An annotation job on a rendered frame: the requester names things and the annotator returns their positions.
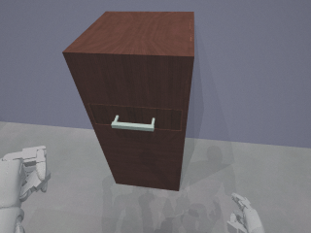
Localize cabinet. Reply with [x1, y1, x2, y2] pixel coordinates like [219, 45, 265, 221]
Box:
[62, 11, 194, 191]

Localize left robot hand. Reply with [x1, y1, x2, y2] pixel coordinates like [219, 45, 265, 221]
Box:
[0, 146, 51, 208]

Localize right robot hand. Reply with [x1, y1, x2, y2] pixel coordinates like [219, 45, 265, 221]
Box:
[226, 192, 265, 233]

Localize robot left forearm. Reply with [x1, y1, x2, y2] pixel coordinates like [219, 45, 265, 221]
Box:
[0, 207, 25, 233]

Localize drawer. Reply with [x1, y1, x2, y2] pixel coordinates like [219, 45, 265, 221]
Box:
[89, 103, 182, 130]

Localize handle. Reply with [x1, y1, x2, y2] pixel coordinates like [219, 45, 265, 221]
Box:
[111, 115, 156, 132]

